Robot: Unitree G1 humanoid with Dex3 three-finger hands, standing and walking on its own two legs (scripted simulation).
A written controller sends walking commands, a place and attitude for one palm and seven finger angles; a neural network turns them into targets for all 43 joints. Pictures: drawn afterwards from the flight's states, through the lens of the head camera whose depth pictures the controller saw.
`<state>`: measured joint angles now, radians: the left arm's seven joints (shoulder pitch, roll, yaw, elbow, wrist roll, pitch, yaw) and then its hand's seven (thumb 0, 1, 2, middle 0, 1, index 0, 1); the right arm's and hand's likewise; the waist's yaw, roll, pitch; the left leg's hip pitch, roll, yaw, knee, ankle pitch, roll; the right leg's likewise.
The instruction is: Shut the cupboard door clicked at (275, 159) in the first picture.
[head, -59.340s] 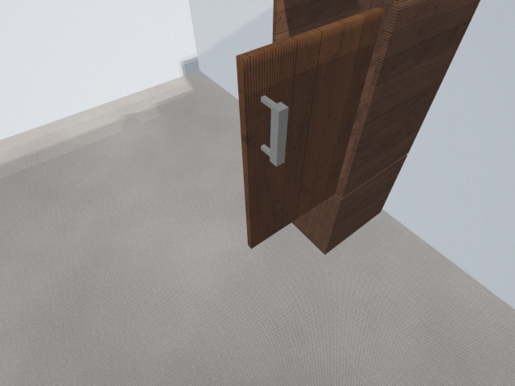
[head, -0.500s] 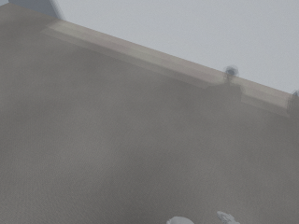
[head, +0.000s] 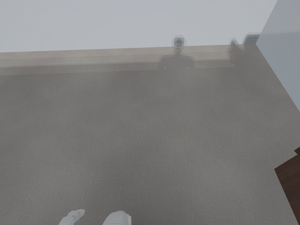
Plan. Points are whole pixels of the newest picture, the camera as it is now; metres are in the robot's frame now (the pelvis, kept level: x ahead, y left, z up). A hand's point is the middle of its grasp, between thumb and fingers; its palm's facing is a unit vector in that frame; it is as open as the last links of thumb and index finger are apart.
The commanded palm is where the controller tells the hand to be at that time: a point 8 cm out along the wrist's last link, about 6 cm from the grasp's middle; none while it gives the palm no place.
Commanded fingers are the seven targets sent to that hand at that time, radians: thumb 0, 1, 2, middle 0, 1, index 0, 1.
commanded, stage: turn to face it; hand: left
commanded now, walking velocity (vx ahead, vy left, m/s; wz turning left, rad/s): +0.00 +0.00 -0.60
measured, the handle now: out of the picture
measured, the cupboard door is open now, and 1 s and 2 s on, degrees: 21 21 21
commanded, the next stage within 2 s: take the last steps up to it in 1.84 s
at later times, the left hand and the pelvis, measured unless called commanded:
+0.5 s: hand (88, 212) +0.18 +0.20 -0.16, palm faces -0.29 -0.93 -0.22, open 7.4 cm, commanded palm none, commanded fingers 0.00 0.90 0.90 -0.20 -0.30 -0.20 -0.30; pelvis +0.02 +0.03 +0.00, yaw -19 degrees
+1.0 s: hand (108, 190) +0.24 +0.15 -0.18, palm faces -0.53 -0.82 -0.21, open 7.4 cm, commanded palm none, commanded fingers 0.00 0.90 0.90 -0.20 -0.30 -0.20 -0.30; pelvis +0.06 +0.03 -0.01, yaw -35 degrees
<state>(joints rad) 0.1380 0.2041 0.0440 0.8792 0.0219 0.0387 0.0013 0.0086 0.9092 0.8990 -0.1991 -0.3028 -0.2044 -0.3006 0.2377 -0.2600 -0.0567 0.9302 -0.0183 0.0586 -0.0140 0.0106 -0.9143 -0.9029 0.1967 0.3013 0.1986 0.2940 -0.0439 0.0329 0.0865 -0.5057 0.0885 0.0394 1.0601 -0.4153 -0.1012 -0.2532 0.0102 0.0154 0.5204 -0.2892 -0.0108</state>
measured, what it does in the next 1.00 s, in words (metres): steps on the spot, turning right: left foot, then right foot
